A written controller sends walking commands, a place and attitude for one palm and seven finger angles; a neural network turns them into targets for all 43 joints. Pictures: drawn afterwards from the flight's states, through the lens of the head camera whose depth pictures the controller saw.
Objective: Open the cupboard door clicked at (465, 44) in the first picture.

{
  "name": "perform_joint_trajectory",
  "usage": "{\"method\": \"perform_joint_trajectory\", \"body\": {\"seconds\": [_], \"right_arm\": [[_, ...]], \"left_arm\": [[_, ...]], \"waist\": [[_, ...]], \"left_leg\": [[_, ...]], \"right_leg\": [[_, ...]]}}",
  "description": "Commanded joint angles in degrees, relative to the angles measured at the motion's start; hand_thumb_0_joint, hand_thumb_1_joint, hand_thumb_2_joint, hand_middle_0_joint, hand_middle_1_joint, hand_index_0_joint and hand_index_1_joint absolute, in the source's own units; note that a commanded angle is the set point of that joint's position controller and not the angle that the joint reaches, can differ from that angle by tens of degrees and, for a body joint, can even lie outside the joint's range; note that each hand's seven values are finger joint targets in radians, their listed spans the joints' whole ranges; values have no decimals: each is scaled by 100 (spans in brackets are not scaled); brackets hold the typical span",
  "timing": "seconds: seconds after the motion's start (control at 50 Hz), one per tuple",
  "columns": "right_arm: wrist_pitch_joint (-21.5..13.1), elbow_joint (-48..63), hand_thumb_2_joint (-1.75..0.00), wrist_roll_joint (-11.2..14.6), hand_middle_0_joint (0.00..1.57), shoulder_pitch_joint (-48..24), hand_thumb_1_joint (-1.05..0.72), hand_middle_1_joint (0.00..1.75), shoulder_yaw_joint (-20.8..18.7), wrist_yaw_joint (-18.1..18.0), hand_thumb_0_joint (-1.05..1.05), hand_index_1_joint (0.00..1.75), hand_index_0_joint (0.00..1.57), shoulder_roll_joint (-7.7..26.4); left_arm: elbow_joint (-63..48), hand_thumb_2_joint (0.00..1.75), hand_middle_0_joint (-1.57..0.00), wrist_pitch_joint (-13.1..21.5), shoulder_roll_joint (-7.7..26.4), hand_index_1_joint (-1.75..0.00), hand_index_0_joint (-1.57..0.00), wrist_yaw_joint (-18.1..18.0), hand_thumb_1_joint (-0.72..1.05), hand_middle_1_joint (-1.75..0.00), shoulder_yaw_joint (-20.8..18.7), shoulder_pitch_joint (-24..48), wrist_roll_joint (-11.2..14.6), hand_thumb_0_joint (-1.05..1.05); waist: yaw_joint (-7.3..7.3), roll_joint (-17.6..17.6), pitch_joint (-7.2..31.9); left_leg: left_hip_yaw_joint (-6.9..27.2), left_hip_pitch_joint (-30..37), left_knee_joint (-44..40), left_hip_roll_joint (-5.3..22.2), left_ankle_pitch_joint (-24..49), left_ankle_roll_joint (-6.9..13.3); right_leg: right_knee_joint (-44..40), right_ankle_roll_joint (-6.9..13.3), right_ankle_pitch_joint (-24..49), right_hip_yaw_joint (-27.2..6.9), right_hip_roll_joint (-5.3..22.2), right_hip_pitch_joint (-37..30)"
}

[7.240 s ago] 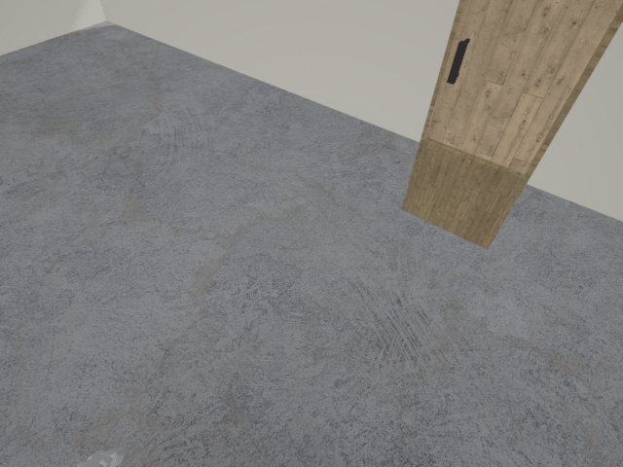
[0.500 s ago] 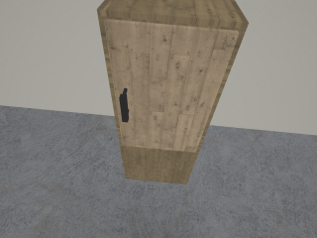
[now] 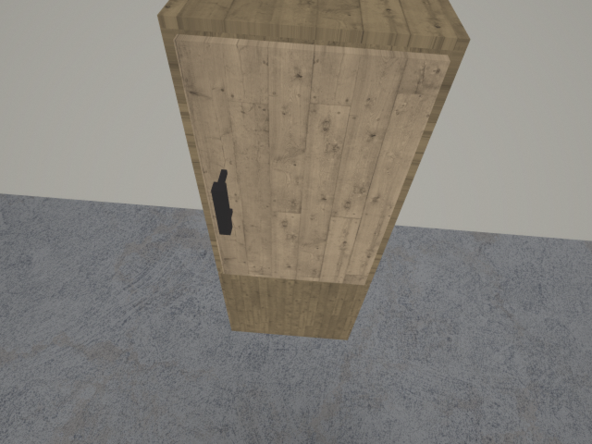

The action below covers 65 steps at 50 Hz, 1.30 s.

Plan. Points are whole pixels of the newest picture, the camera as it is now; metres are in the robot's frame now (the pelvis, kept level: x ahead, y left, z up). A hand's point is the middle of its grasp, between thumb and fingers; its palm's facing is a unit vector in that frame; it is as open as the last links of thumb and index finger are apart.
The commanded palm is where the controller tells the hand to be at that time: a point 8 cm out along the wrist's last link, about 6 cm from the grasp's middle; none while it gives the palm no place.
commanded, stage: come to a stop and stand still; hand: left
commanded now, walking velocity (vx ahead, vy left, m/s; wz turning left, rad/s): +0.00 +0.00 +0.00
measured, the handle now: (224, 202) +0.52 +0.16 -0.03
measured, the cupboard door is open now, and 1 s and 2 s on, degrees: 0 0 0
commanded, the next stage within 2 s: look again from close up in 1.10 s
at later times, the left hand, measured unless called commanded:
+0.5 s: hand out of the picture -0.04 +0.17 -0.16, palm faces +0.03 -0.98 -0.21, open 7.4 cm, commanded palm none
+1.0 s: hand out of the picture +0.01 +0.14 -0.16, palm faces +0.04 -0.97 -0.22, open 7.3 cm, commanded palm none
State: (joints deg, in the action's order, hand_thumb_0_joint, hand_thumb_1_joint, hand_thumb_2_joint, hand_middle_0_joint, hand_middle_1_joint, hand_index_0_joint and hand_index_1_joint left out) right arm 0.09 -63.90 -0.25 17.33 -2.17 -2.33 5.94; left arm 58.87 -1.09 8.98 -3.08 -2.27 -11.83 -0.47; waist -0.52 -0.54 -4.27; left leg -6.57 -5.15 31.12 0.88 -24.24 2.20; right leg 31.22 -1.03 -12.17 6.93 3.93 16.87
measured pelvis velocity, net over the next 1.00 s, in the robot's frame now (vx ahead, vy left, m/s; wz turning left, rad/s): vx -0.01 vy -0.04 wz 0.02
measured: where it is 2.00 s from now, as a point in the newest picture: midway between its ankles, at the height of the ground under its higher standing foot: outside the picture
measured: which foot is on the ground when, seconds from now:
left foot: down 0.00-1.00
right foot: down 0.00-1.00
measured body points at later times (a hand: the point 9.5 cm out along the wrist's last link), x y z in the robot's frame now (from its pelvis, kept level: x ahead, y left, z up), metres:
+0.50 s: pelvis -0.02 -0.01 +0.01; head -0.03 -0.02 +0.46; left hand -0.04 +0.22 -0.15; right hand -0.01 -0.24 -0.15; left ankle -0.08 +0.08 -0.73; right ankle +0.05 -0.14 -0.73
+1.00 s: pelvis -0.01 -0.04 +0.01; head +0.00 -0.05 +0.46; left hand +0.01 +0.20 -0.14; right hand -0.03 -0.25 -0.16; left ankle -0.08 +0.08 -0.73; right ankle +0.05 -0.14 -0.73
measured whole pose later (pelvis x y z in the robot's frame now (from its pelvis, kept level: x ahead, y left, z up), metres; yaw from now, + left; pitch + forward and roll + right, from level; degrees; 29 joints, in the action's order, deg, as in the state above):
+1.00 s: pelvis -0.01 -0.04 +0.01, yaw +1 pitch -2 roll +0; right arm -1.1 -65.0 -0.5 18.9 0.2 -1.3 8.0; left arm 64.0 1.4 9.3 -1.8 -0.1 -13.2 -0.4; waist -0.4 1.0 -3.0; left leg -5.0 -2.7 23.8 1.8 -19.1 -0.6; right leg 26.3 1.9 -9.7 8.8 2.7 14.8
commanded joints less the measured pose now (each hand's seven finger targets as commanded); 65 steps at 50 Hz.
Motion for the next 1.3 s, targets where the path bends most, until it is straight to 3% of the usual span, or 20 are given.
{"method": "perform_joint_trajectory", "body": {"seconds": [0.0,0.02,0.04,0.06,0.08,0.1,0.12,0.14,0.16,0.22,0.28,0.42,0.44,0.68,0.76,0.82,0.9,1.06,1.28], "right_arm": [[-43,226,-90,-54,20,360,-90,30,-80,-30,0,30,20,595],[-162,676,-90,75,20,-22,-90,30,-120,-18,0,30,20,1010],[-181,933,-90,43,20,15,-90,30,-62,28,0,30,20,922],[-185,834,-90,47,20,584,-90,30,-82,60,0,30,20,662],[-156,845,-90,9,20,540,-90,30,-65,41,0,30,20,697],[-149,876,-90,-49,20,417,-90,30,-64,15,0,30,20,754],[-133,914,-90,-82,20,342,-90,30,-55,-15,0,30,20,861],[-152,958,-90,-96,20,273,-90,30,-49,-22,0,30,20,912],[-148,1021,-90,-89,20,168,-90,30,-45,-23,0,30,20,994],[-114,1133,-90,-88,20,-27,-90,30,-15,41,0,30,20,1085],[-117,1132,-90,-95,20,3,-90,30,-15,97,0,30,20,1147],[-149,836,-90,-65,20,384,-90,30,59,92,0,30,20,1026],[-147,780,-90,-61,20,423,-90,30,77,93,0,30,20,966],[-194,202,-90,-52,20,652,-90,30,159,58,0,30,20,793],[-193,97,-90,-50,20,667,-90,30,166,47,0,30,20,751],[-185,50,-90,-50,20,691,-90,30,159,44,0,30,20,727],[-187,6,-90,-53,20,663,-90,30,150,43,0,30,20,749],[-165,4,-90,-65,20,576,-90,30,138,49,0,30,20,778],[-180,17,-90,-62,20,469,-90,30,144,46,0,30,20,852]], "left_arm": [[-198,90,-20,27,286,-30,-20,13,90,-30,-24,-557,-43,0],[97,90,-20,105,751,-30,-20,-178,90,-30,-39,-1033,-38,0],[-5,90,-20,233,964,-30,-20,-110,90,-30,-75,-1029,-74,0],[-136,90,-20,219,915,-30,-20,-48,90,-30,-89,-729,-53,0],[-246,90,-20,142,751,-30,-20,-24,90,-30,-8,-397,-26,0],[-303,90,-20,87,567,-30,-20,13,90,-30,48,-307,-38,0],[-297,90,-20,68,478,-30,-20,46,90,-30,77,-281,-44,0],[-289,90,-20,49,492,-30,-20,74,90,-30,90,-271,-65,0],[-268,90,-20,26,468,-30,-20,90,90,-30,91,-309,-67,0],[-208,90,-20,23,475,-30,-20,133,90,-30,123,-490,-79,0],[-189,90,-20,68,577,-30,-20,154,90,-30,120,-615,-94,0],[-59,90,-20,233,630,-30,-20,152,90,-30,123,-653,-54,0],[-26,90,-20,235,618,-30,-20,148,90,-30,130,-647,-51,0],[328,90,-20,307,553,-30,-20,106,90,-30,140,-632,-18,0],[366,90,-20,304,570,-30,-20,97,90,-30,132,-586,-10,0],[369,90,-20,309,579,-30,-20,98,90,-30,120,-555,-9,0],[334,90,-20,313,627,-30,-20,94,90,-30,105,-505,-8,0],[271,90,-20,291,671,-30,-20,98,90,-30,85,-375,-19,0],[287,90,-20,302,700,-30,-20,113,90,-30,85,-412,-18,0]], "waist": [[137,382,268],[222,157,673],[197,115,783],[-79,5,1378],[-97,272,1126],[-16,686,627],[27,624,203],[64,591,2],[87,629,-94],[144,268,-486],[139,122,-618],[-9,-139,-195],[-20,-20,-182],[46,5,35],[68,117,24],[60,-54,74],[70,-25,135],[69,41,-62],[73,30,21]], "left_leg": [[484,-629,-803,764,3352,-50],[410,-610,308,839,4570,-179],[210,-1010,665,419,3831,-298],[435,-796,4,310,2607,-395],[519,-625,-542,484,2527,-314],[659,-726,-739,672,2985,-206],[770,-865,-866,785,3317,-123],[820,-879,-885,831,3713,-96],[840,-935,-986,872,3507,-90],[869,-1591,-1473,760,578,68],[897,-1778,-1728,626,-517,116],[679,-1067,-1429,448,233,74],[660,-982,-1444,454,295,63],[566,-925,-1346,514,1119,-57],[552,-946,-1340,515,1207,-80],[520,-917,-1320,515,1155,-96],[515,-847,-1293,530,1285,-108],[556,-883,-1392,544,1120,-112],[567,-794,-1437,567,1236,-121]], "right_leg": [[-175,205,1535,-400,228,-941],[60,278,3370,-617,511,-972],[89,436,4481,-494,738,-1454],[527,696,4054,-716,987,-1445],[578,524,2708,-446,774,-961],[473,338,1413,-353,417,-552],[376,268,692,-250,170,-334],[381,253,450,-205,66,-188],[322,254,161,-205,28,-163],[-88,260,-100,-418,51,-325],[-328,262,-113,-544,57,-388],[-906,336,-225,-860,298,-417],[-945,344,-248,-851,317,-382],[-793,402,876,-679,441,-960],[-776,412,1082,-653,454,-1076],[-823,419,1076,-658,484,-1099],[-810,419,1252,-630,491,-1155],[-1009,392,735,-640,445,-1019],[-1038,383,911,-622,451,-1099]]}}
